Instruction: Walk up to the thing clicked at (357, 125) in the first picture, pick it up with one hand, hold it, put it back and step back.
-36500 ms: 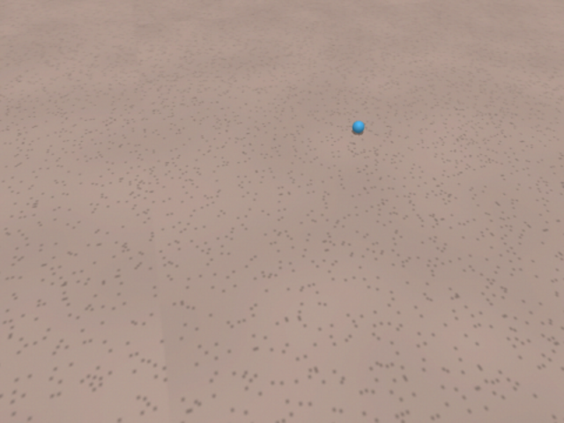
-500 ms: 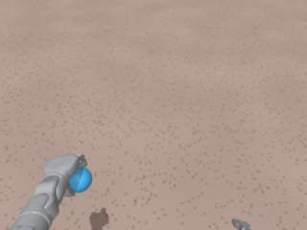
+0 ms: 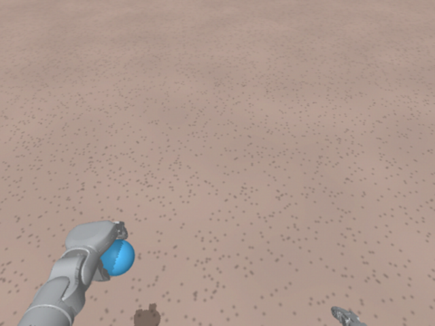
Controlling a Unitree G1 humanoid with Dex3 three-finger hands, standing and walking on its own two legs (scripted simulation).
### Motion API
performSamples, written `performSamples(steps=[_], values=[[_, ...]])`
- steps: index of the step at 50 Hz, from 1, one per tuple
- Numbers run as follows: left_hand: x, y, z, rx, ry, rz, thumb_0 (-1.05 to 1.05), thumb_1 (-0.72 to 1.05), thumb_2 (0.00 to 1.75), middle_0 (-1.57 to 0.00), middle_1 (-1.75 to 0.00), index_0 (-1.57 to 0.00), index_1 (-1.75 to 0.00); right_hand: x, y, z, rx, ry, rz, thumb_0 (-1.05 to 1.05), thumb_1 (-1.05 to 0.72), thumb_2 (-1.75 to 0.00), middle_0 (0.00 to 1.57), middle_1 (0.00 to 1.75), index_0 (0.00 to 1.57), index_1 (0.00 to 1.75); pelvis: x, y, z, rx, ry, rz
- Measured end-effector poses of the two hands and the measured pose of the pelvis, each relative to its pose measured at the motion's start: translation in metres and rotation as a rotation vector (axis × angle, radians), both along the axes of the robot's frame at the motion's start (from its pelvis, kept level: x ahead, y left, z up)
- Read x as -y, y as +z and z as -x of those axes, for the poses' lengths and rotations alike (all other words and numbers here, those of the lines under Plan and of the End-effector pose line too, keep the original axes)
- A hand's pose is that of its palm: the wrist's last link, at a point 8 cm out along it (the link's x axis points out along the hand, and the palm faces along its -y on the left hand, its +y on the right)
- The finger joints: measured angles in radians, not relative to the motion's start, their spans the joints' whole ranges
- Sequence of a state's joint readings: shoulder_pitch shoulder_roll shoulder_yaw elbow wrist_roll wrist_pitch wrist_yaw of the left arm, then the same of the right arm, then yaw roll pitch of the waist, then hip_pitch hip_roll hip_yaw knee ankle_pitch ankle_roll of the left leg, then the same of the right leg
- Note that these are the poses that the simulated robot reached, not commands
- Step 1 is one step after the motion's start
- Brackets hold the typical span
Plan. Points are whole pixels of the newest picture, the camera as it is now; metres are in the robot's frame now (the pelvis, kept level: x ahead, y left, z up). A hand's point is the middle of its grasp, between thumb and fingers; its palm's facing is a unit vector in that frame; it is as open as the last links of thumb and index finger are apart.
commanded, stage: hold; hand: left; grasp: from above
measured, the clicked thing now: (116, 257) +0.32 +0.21 -0.08
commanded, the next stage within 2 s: crouch in 1.14 s
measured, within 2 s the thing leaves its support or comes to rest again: neither
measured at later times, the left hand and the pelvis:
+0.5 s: hand (98, 266) +0.28 +0.22 -0.03, palm faces -0.44 -0.06 -0.90, open 9.8 cm; pelvis -0.01 +0.00 +0.01, yaw +0 degrees
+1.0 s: hand (96, 266) +0.28 +0.22 -0.02, palm faces -0.45 -0.05 -0.89, open 9.9 cm; pelvis -0.01 +0.00 +0.01, yaw +0 degrees
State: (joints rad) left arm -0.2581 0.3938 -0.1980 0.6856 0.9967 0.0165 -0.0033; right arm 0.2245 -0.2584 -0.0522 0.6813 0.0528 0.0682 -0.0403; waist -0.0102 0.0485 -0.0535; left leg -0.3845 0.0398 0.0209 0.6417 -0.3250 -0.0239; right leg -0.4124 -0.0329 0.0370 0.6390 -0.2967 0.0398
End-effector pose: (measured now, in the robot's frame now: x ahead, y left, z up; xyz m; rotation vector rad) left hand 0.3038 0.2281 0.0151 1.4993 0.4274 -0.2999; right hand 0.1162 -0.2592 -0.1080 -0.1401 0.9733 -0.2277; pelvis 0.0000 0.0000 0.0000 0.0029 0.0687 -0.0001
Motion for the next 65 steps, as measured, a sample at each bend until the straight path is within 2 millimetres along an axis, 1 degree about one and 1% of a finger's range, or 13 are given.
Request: performSamples(steps=[18,29,38,47,56,65], values=[[0.006,0.012,0.018,0.004,-0.008,0.004,0.00,0.17,0.44,-0.92,-0.70,-0.61,-0.46,-0.004,0.008,-0.008,0.052,0.022,-0.016,0.01,-0.91,-0.89,0.20,0.30,0.20,0.30,0.004,0.005,0.010,0.040,-0.003,-0.006],[0.007,0.019,0.024,0.007,-0.019,0.013,0.00,0.17,0.45,-0.92,-0.72,-0.60,-0.48,-0.007,0.014,-0.011,0.072,0.031,-0.015,0.02,-0.91,-0.90,0.20,0.30,0.20,0.30,0.003,0.008,0.013,0.057,-0.004,-0.007],[0.005,0.025,0.024,0.013,-0.021,0.020,0.01,0.17,0.46,-0.90,-0.74,-0.59,-0.50,-0.012,0.017,-0.016,0.089,0.033,-0.019,0.02,-0.92,-0.90,0.20,0.30,0.20,0.30,0.001,0.009,0.012,0.066,-0.007,-0.006],[0.005,0.018,0.026,-0.014,-0.034,0.016,0.02,0.15,0.49,-0.88,-0.76,-0.58,-0.53,-0.016,0.018,-0.019,0.083,0.040,-0.021,0.02,-0.92,-0.90,0.20,0.30,0.20,0.30,0.000,0.011,0.010,0.067,-0.007,-0.006],[0.003,0.024,0.016,0.016,-0.013,0.009,0.03,0.14,0.52,-0.87,-0.77,-0.57,-0.54,-0.013,0.016,-0.016,0.061,0.033,-0.020,0.02,-0.92,-0.90,0.20,0.30,0.20,0.30,0.000,0.012,0.007,0.066,-0.005,-0.005],[0.006,0.016,0.018,-0.021,-0.027,0.016,0.03,0.14,0.54,-0.87,-0.78,-0.56,-0.55,-0.009,0.016,-0.016,0.047,0.023,-0.013,0.02,-0.92,-0.90,0.20,0.30,0.20,0.30,0.001,0.012,0.004,0.063,-0.005,-0.005]])
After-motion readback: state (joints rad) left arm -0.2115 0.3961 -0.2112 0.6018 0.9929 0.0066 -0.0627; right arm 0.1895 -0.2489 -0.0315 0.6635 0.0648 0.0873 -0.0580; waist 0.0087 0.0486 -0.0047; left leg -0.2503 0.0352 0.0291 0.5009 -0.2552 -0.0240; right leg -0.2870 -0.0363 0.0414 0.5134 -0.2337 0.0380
